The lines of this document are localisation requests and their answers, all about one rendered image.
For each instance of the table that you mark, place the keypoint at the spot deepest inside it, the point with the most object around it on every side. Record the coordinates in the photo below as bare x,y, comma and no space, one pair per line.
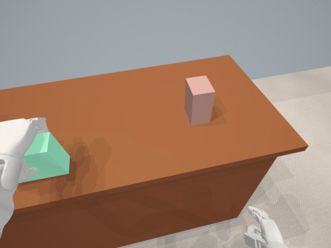
138,170

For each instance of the robot left forearm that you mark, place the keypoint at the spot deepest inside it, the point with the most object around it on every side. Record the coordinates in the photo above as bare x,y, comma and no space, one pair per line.
10,168

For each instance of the sponge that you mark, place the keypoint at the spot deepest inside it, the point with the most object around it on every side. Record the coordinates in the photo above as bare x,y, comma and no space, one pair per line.
47,155

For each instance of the robot left hand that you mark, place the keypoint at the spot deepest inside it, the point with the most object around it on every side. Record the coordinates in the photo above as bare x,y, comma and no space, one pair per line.
16,136

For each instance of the robot right hand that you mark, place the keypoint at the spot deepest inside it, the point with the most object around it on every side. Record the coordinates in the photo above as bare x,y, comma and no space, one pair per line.
259,237

